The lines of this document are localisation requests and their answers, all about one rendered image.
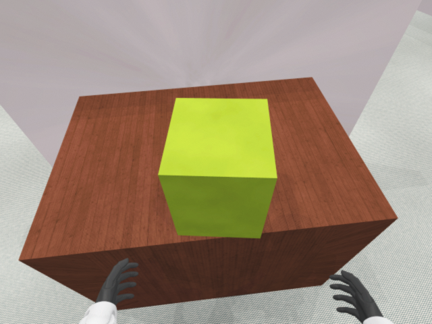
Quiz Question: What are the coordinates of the pedestal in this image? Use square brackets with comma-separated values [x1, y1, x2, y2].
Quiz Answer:
[19, 77, 398, 311]

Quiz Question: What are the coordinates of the robot right hand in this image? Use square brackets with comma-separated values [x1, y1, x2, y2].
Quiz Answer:
[329, 270, 383, 324]

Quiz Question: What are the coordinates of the carton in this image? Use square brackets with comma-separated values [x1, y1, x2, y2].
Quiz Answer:
[158, 98, 277, 238]

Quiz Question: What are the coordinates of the robot left forearm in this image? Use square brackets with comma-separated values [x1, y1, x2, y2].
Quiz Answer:
[79, 301, 117, 324]

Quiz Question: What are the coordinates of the robot left hand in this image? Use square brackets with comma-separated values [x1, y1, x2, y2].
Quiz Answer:
[95, 258, 138, 305]

